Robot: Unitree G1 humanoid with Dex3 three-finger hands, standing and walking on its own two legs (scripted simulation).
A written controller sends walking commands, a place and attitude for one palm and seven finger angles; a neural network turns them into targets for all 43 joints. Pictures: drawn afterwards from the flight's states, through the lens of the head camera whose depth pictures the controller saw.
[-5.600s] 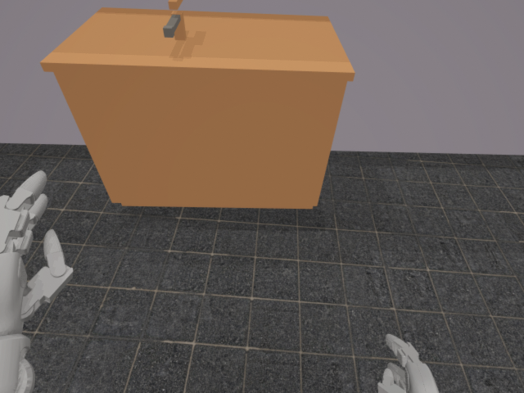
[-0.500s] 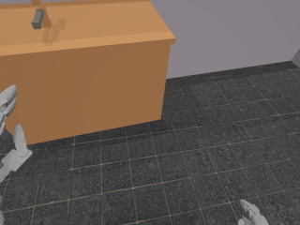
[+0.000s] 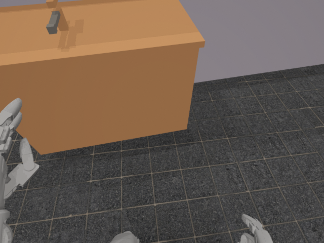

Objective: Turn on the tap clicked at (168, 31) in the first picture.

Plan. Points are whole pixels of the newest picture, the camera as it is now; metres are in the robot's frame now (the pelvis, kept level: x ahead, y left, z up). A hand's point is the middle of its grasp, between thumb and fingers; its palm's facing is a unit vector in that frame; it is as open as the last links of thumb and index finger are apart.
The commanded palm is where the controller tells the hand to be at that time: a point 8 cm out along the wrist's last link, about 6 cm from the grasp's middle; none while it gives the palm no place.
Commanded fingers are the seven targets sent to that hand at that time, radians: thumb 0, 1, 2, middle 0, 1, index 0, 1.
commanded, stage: take the last steps up to it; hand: left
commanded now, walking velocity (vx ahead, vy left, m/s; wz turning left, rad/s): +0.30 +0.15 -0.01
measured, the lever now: (51, 29) +0.82 +0.48 +0.10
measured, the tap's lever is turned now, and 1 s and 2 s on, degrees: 0 0 0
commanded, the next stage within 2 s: come to a stop and stand still in 1.60 s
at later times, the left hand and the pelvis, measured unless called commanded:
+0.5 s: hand (29, 112) +0.32 +0.29 +0.18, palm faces +0.39 -0.76 -0.52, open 7.4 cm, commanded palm +0.27 +0.33 +0.18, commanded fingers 0.00 0.90 0.90 -0.20 -0.30 -0.20 -0.30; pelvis +0.11 +0.05 -0.02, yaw +0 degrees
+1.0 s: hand (23, 66) +0.46 +0.37 +0.18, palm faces +0.37 -0.83 -0.43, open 7.4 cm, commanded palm +0.40 +0.40 +0.18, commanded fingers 0.00 0.90 0.90 -0.20 -0.30 -0.20 -0.30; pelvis +0.22 +0.13 -0.01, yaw -4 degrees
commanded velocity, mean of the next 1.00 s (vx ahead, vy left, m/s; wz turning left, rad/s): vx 0.29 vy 0.11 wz -0.05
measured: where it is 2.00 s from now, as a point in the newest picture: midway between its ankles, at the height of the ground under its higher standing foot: (141, 213)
